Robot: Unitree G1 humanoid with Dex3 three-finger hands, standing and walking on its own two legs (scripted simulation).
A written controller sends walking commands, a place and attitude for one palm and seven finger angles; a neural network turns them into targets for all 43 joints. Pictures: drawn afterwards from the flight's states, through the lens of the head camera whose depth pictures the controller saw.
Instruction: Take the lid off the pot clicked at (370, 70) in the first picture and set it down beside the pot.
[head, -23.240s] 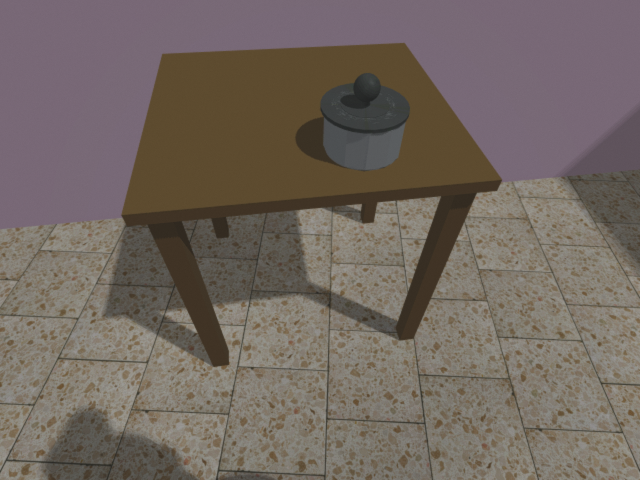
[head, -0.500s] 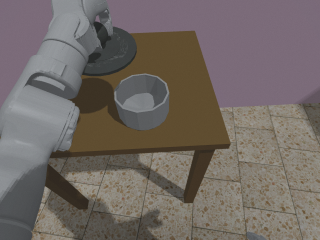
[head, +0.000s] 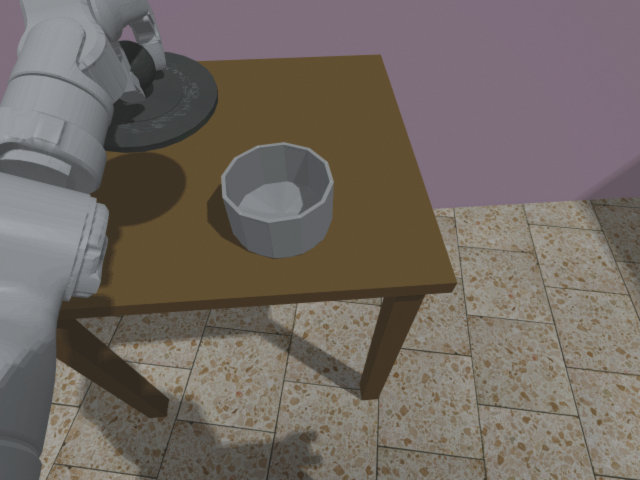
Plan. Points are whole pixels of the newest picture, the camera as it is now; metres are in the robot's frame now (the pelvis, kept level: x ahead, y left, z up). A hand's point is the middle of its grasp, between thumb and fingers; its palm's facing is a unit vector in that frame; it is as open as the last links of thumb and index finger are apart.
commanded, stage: move the lid sideways beside the pot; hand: left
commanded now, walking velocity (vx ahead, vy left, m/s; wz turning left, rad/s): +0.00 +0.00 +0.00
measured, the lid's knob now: (130, 66) +0.53 +0.18 +0.24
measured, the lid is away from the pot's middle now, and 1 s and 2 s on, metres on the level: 0.15 0.26 0.24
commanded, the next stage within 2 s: lower the lid onto the table in 0.96 s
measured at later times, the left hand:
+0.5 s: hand (65, 70) +0.50 +0.23 +0.25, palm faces -0.27 -0.07 -0.96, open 8.1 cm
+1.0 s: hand (10, 81) +0.48 +0.28 +0.25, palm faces -0.28 -0.07 -0.96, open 8.1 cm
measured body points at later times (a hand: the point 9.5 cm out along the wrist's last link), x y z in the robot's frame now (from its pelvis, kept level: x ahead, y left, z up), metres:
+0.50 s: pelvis +0.00 +0.01 +0.00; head +0.06 +0.00 +0.45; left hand +0.51 +0.23 +0.31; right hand +0.07 -0.26 -0.13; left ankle -0.01 +0.06 -0.74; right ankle -0.03 -0.12 -0.74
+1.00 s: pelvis +0.00 +0.01 +0.00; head +0.06 +0.01 +0.45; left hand +0.49 +0.28 +0.31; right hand +0.05 -0.27 -0.13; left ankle -0.01 +0.06 -0.74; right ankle -0.03 -0.12 -0.74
